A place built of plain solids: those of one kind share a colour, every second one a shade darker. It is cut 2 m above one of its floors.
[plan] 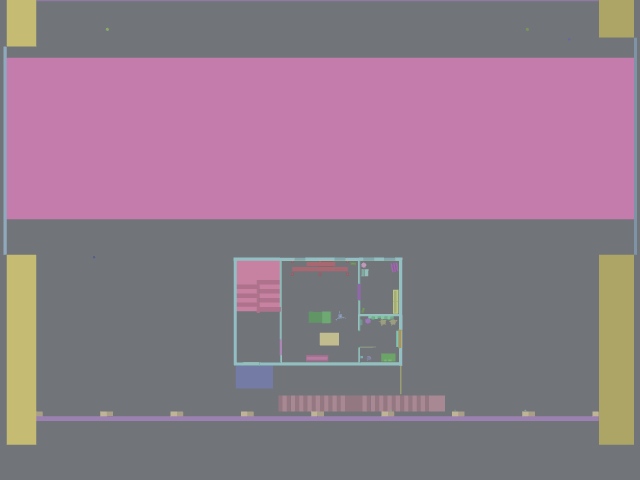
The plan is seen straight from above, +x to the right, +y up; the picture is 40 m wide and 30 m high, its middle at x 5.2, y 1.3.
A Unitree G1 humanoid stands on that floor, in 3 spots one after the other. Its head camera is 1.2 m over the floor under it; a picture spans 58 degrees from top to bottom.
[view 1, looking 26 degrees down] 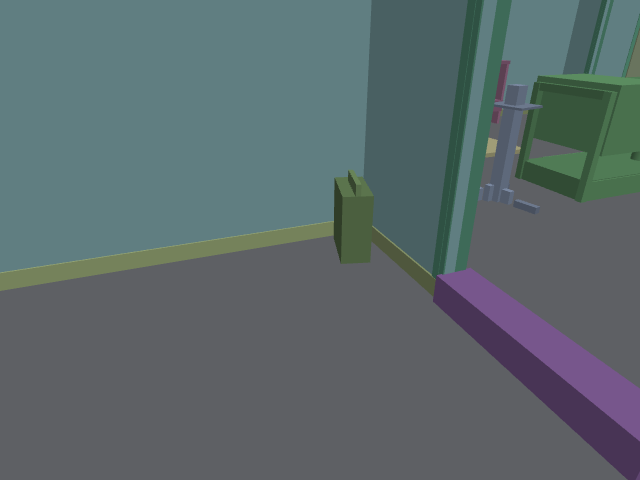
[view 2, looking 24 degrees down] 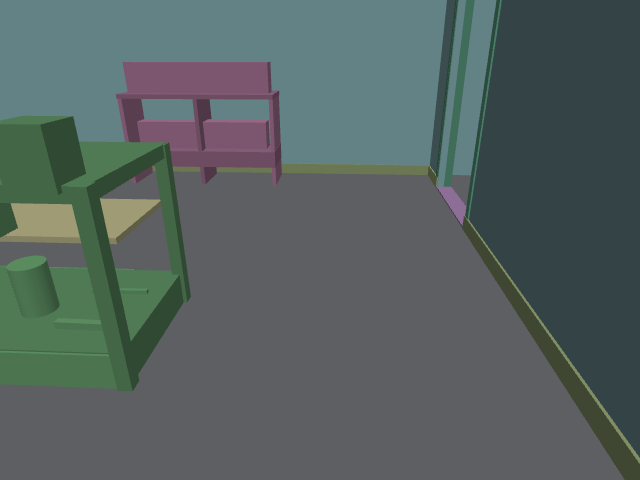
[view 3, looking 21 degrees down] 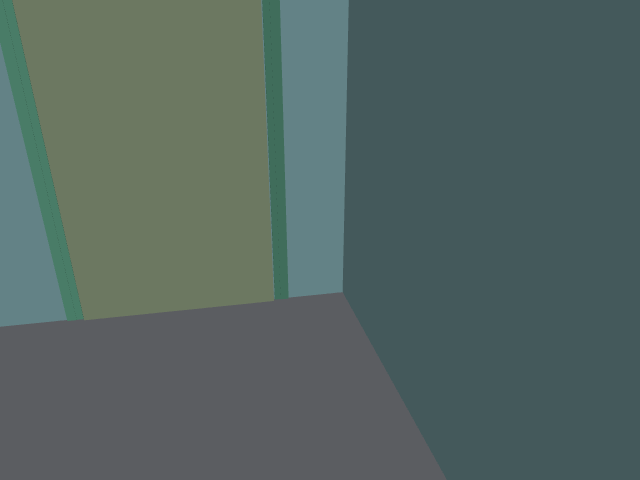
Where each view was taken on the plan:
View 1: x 8.90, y -1.00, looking -111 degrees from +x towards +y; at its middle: ground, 2.74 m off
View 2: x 3.70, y -1.95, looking -87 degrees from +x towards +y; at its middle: ground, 2.95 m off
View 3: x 0.60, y -4.16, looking -102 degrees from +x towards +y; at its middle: wall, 2.40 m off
